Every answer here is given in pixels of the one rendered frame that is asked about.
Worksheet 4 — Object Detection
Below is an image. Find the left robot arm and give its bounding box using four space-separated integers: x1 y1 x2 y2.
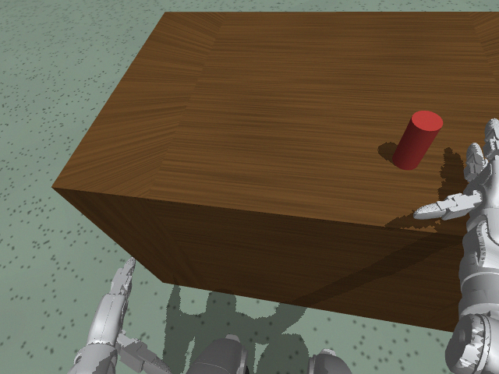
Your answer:
67 344 118 374

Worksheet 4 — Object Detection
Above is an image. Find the can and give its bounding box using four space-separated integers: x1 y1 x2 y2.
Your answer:
392 111 443 170

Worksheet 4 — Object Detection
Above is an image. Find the right robot hand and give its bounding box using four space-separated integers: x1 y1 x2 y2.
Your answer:
413 118 499 221

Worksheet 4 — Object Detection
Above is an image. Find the left robot hand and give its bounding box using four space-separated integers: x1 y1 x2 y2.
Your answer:
86 257 172 374

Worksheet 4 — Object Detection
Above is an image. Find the right robot arm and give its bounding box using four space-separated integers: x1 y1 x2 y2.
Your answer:
445 208 499 374

